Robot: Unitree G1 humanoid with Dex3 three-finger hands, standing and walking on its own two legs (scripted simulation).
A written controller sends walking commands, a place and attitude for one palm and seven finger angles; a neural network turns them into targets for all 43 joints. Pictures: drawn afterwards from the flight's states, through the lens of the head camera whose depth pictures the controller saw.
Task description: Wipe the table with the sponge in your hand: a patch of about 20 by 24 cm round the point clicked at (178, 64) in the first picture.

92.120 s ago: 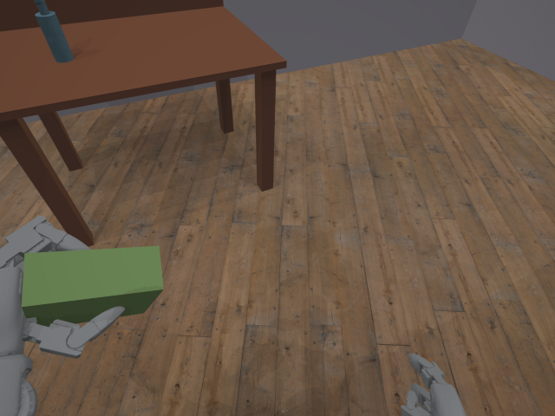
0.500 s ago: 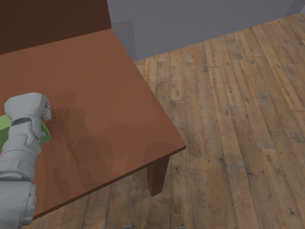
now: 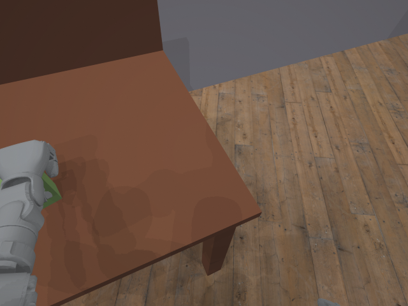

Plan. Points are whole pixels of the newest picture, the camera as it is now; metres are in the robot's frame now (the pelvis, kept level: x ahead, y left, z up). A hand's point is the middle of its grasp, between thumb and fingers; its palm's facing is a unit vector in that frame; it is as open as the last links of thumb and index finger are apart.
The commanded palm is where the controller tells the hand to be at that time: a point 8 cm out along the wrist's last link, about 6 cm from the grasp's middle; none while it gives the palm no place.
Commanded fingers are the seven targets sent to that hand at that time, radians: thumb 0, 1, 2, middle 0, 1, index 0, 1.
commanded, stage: wipe back along the first lane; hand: left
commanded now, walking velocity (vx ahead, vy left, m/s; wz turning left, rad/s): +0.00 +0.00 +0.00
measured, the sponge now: (23, 196) +0.32 +0.41 -0.02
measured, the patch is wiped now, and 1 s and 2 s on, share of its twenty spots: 1.00 1.00 1.00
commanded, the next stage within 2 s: lift the sponge slowly off the table in 1.82 s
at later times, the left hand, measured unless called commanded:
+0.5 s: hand (32, 188) +0.33 +0.37 +0.02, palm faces -0.07 +0.00 -1.00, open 6.8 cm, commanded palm +0.28 +0.35 +0.05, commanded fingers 0.00 0.10 1.30 -1.20 -1.60 -1.20 -1.60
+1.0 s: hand (30, 214) +0.27 +0.34 +0.02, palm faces -0.05 -0.03 -1.00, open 6.6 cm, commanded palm +0.23 +0.32 +0.05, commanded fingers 0.00 0.10 1.30 -1.20 -1.60 -1.20 -1.60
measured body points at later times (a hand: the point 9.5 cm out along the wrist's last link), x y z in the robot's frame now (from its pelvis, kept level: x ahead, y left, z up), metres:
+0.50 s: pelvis +0.01 +0.01 +0.00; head +0.05 +0.01 +0.45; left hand +0.33 +0.36 +0.07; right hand +0.14 -0.25 -0.11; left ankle -0.02 +0.09 -0.72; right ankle -0.01 -0.13 -0.72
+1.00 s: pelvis +0.01 +0.01 +0.01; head +0.04 +0.01 +0.46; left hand +0.27 +0.34 +0.08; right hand +0.21 -0.22 -0.09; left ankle -0.02 +0.09 -0.72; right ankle -0.01 -0.13 -0.72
